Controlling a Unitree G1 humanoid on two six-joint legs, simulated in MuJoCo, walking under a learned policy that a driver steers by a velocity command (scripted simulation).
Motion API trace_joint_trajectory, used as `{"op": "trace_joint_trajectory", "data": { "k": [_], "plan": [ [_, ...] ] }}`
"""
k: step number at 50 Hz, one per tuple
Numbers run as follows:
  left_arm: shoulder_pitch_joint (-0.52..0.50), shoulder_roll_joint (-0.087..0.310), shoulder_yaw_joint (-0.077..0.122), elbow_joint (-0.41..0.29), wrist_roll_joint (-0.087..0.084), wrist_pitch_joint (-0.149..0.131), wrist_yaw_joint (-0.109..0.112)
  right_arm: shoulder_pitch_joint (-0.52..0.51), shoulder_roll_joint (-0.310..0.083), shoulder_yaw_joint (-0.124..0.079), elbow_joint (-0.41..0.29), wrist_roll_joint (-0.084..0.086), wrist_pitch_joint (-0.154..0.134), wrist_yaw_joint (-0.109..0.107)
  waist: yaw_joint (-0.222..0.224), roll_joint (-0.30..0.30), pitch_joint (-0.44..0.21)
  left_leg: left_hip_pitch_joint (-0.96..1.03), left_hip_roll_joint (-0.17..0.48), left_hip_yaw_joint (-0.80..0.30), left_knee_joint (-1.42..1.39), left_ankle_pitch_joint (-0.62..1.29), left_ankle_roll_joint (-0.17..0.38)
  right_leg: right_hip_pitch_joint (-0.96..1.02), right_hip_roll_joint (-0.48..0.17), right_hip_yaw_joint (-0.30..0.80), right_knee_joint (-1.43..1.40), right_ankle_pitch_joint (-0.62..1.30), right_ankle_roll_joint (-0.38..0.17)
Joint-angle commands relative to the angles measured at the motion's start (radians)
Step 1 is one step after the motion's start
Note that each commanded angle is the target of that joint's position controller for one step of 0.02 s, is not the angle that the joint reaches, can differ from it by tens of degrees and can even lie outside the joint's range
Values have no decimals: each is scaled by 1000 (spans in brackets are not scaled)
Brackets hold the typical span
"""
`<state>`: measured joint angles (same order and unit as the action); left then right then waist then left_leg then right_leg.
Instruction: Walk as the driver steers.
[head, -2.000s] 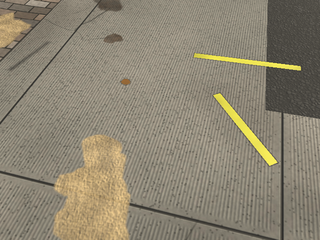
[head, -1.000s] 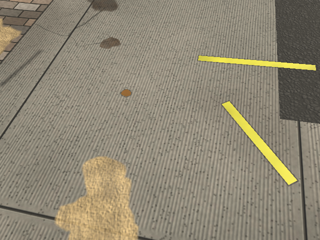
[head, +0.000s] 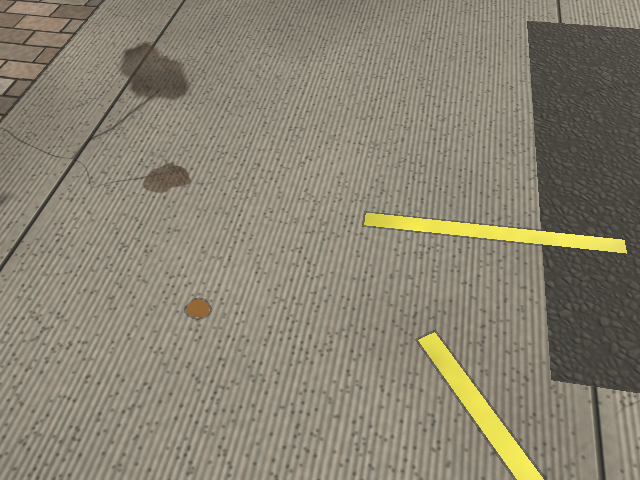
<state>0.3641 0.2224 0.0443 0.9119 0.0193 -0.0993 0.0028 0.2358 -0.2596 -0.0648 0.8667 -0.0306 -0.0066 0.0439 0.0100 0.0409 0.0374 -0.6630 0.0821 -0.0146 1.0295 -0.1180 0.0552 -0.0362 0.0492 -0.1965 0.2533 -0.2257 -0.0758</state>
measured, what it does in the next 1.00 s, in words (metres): walks ahead: left foot, then right foot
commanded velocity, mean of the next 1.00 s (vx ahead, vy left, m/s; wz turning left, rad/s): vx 0.50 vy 0.00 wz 0.20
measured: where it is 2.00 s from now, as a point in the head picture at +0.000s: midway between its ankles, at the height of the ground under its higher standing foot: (296, 269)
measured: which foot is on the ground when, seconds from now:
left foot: up 0.00-0.22, down 0.24-0.78, up 0.80-1.00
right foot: down 0.00-0.26, up 0.28-0.76, down 0.78-1.00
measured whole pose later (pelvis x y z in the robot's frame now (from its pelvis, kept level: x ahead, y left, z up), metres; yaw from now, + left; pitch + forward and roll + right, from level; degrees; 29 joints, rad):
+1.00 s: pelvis +0.57 +0.08 +0.00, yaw +10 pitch +0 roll +0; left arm 0.34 0.26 0.06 0.88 0.00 -0.05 -0.02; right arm 0.19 -0.26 -0.02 0.80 -0.05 -0.06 0.01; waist 0.01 0.03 0.06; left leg -0.52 0.05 -0.04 1.09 -0.29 0.01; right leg -0.21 0.14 0.02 0.37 -0.15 -0.13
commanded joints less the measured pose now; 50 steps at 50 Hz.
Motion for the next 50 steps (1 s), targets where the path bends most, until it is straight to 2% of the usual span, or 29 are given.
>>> {"op": "trace_joint_trajectory", "data": {
  "k": [1,5,7,9,10,11,12,13,14,15,16,17,18,20,23,28,33,35,36,38,39,40,41,42,43,44,45,46,50],
  "plan": [
    [-16,83,11,-42,-1,-18,4,-78,1,10,-79,0,-9,14,-10,-100,64,-23,5,31,-138,121,-8,-64,-256,65,-124,355,-58],
    [57,115,15,-6,-1,-11,18,-216,6,24,-135,-4,-12,27,29,-95,80,17,-20,120,-333,134,23,36,-286,6,-98,493,-44],
    [72,131,17,8,2,0,26,-227,-5,22,-148,-7,-12,26,22,-99,65,53,-54,151,-384,66,55,113,-301,-23,-31,680,-34],
    [65,162,23,13,5,13,35,-175,-26,13,-140,-10,-9,17,-11,-132,14,145,-117,188,-396,-47,97,169,-311,-51,108,976,-27],
    [57,180,28,13,9,24,38,-108,-44,4,-124,-10,-10,12,-45,-142,-30,224,-151,192,-406,-105,123,177,-316,-58,230,1063,-30],
    [56,195,32,9,10,34,37,-8,-71,-10,-96,-11,-17,6,-85,-140,-90,347,-179,177,-446,-140,150,145,-319,-57,397,1024,-32],
    [37,199,33,-6,7,39,31,146,-114,-33,-48,-22,-24,-7,-162,-90,-168,574,-164,110,-533,-129,191,7,-297,-69,649,825,-8],
    [68,100,13,-54,-2,34,19,200,-224,-65,-42,-28,-22,-24,-135,81,-263,861,113,-274,-544,-200,283,-333,-201,-61,987,136,33],
    [14,116,18,-124,-10,23,4,180,-280,-76,-66,0,-13,-23,-114,149,-333,999,278,-778,-713,-169,419,-636,-1,121,1233,-337,71],
    [-112,146,22,-146,0,12,-1,159,-242,-70,-56,15,-4,-32,-131,2,-198,928,244,-626,-752,-128,371,-753,-80,234,1215,-220,61],
    [-120,135,15,-154,-10,-3,-4,109,-196,-58,-52,22,-7,-39,-90,-32,-94,784,218,-499,-767,-30,331,-727,-121,227,1124,-124,57],
    [-99,131,16,-137,-6,-4,-2,63,-154,-47,-54,20,-14,-41,-37,-85,-34,666,160,-404,-779,95,279,-660,-152,226,1028,-90,60],
    [-83,127,15,-134,14,13,-2,33,-131,-39,-56,27,-22,-44,-3,-84,-17,585,109,-330,-787,190,254,-595,-165,229,974,-86,75],
    [-55,111,13,-132,33,50,-10,30,-118,-30,-59,33,-44,-42,24,-58,-43,529,59,-265,-794,299,244,-527,-168,220,916,-83,102],
    [-124,96,9,-163,31,72,-19,82,-150,-37,-46,31,-57,-39,13,-30,-27,500,22,-224,-819,308,225,-571,-167,192,805,5,128],
    [-294,91,0,-211,23,69,-28,192,-126,-24,-12,30,-63,-40,-60,17,0,605,12,-192,-832,355,156,-641,-157,171,559,201,116],
    [-420,94,-9,-249,7,56,-38,244,-129,-12,14,11,-72,-50,-107,27,35,743,65,-150,-841,413,136,-637,-122,134,385,236,49],
    [-400,107,-5,-249,5,52,-41,226,-139,-11,23,2,-74,-58,-79,32,45,777,98,-122,-824,503,124,-582,-98,133,334,173,8],
    [-354,115,-1,-236,3,51,-40,200,-147,-10,22,-1,-76,-63,-49,35,32,779,101,-94,-781,639,110,-508,-69,125,313,128,-14],
    [-164,149,18,-173,1,47,-26,176,-168,-13,27,-11,-73,-67,35,34,-64,796,90,-45,-553,896,85,-302,10,106,283,49,-56],
    [-11,162,29,-125,9,39,-18,162,-172,-12,24,-9,-70,-67,106,6,-138,725,59,-3,-347,842,69,-115,11,119,222,85,-83],
    [128,241,52,-100,29,37,-6,185,-130,4,-9,8,-76,-65,137,-99,-245,484,-2,43,-35,530,41,149,-190,396,216,4,-160],
    [125,310,72,-91,26,42,-13,266,-72,11,-22,19,-80,-51,62,-311,-301,139,-208,53,290,-341,-3,328,-411,912,100,47,-311],
    [40,249,61,-96,-16,49,-27,193,-124,6,-30,-10,-83,-52,44,-168,-223,42,-146,-74,344,-328,14,261,-375,948,35,-30,-292],
    [-37,207,54,-115,-19,53,-28,112,-135,6,-53,-4,-93,-45,29,-97,-99,15,-94,-72,309,-232,12,123,-351,784,23,-9,-271],
    [-66,172,45,-117,-11,52,-29,64,-127,11,-68,-4,-99,-41,18,-38,-48,34,-60,-61,248,-186,7,28,-305,694,3,90,-244],
    [-67,157,40,-108,-12,49,-24,50,-118,12,-78,-10,-91,-38,-4,-34,-19,59,-40,-58,201,-177,-6,-38,-265,630,-7,188,-223],
    [-66,142,34,-97,-15,45,-20,63,-106,17,-83,-17,-75,-35,-28,-50,-26,103,-26,-55,157,-173,-23,-84,-227,576,-21,249,-203],
    [-11,185,47,-80,-22,31,-14,16,-76,30,-113,-22,-38,-30,-31,-78,-25,91,-12,-12,22,-141,-82,-150,-174,503,-60,297,-205]
  ]
}}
